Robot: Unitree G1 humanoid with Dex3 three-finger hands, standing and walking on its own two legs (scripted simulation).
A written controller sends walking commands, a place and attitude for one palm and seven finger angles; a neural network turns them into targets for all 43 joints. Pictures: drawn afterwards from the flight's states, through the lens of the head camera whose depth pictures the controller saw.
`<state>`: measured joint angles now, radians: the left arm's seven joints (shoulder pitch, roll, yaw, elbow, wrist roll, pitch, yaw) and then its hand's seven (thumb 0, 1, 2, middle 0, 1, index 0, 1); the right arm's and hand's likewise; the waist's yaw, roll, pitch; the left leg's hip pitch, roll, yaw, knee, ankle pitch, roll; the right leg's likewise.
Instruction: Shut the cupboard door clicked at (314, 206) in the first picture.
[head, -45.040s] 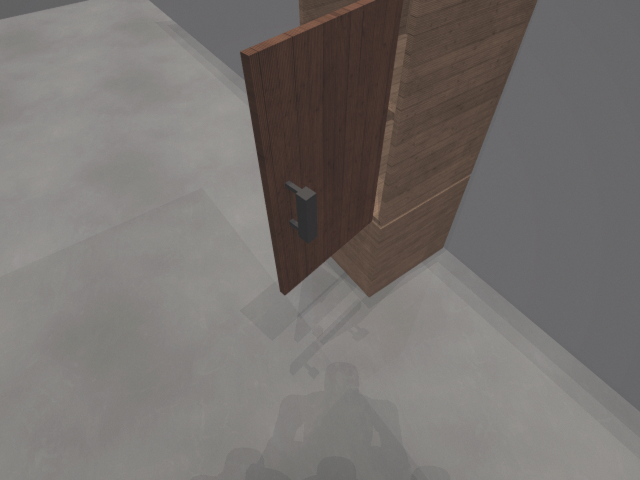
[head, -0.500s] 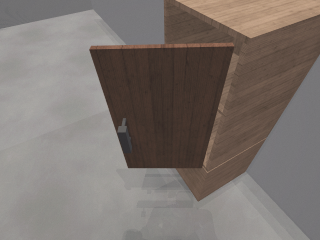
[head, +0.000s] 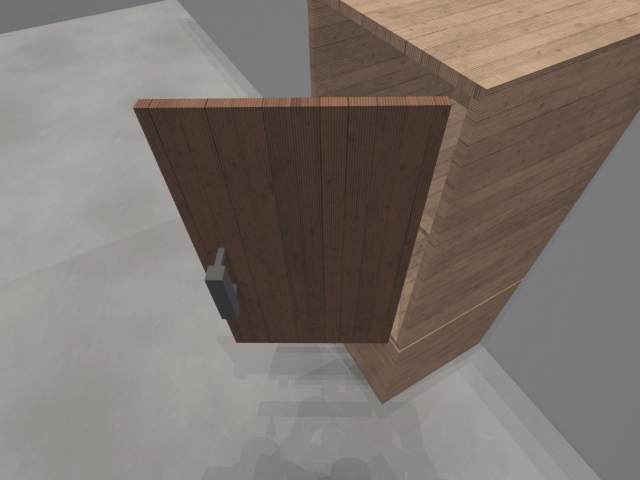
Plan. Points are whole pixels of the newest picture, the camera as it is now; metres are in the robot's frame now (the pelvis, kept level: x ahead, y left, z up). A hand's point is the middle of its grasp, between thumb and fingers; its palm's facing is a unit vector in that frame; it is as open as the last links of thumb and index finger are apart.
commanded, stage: come to a stop and stand still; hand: left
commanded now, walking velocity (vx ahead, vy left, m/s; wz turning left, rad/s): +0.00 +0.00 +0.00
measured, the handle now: (225, 282) +0.41 +0.18 -0.06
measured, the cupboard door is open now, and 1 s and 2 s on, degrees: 60 60 60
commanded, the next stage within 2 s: look again from close up in 0.54 s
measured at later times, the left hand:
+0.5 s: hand out of the picture +0.05 +0.16 -0.17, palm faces +0.01 -0.97 -0.23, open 7.4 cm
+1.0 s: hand out of the picture +0.05 +0.16 -0.17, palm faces +0.04 -0.98 -0.22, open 7.4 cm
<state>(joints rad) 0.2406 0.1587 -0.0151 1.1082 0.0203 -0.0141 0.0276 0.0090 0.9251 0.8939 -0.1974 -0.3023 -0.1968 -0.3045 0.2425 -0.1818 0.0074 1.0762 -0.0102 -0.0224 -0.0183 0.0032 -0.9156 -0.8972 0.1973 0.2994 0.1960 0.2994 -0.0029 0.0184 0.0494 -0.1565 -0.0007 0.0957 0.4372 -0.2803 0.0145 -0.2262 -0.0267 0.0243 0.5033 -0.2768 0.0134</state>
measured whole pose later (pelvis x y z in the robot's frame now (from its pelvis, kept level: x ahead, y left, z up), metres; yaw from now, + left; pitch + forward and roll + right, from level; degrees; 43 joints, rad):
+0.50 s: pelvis +0.02 -0.02 +0.00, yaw +1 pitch +0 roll +1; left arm 0.20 0.18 0.00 1.10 0.02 -0.02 0.03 0.00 0.91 0.89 -0.20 -0.30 -0.20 -0.30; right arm 0.22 -0.17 0.01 1.11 -0.01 -0.01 -0.02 0.00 -0.91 -0.90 0.20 0.30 0.20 0.30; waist 0.00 0.01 0.06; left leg -0.12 0.03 0.06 0.41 -0.29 -0.02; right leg -0.17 0.01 -0.01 0.46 -0.29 -0.02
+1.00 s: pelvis +0.02 -0.02 +0.00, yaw +2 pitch +0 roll +1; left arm 0.21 0.18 0.01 1.11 0.02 -0.02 0.03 0.00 0.91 0.89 -0.20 -0.30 -0.20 -0.30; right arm 0.22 -0.16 0.01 1.13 -0.01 -0.02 -0.03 0.00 -0.91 -0.90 0.20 0.30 0.20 0.30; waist 0.00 0.00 0.06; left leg -0.10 0.03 0.05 0.38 -0.28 -0.02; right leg -0.15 0.00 -0.02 0.43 -0.28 -0.02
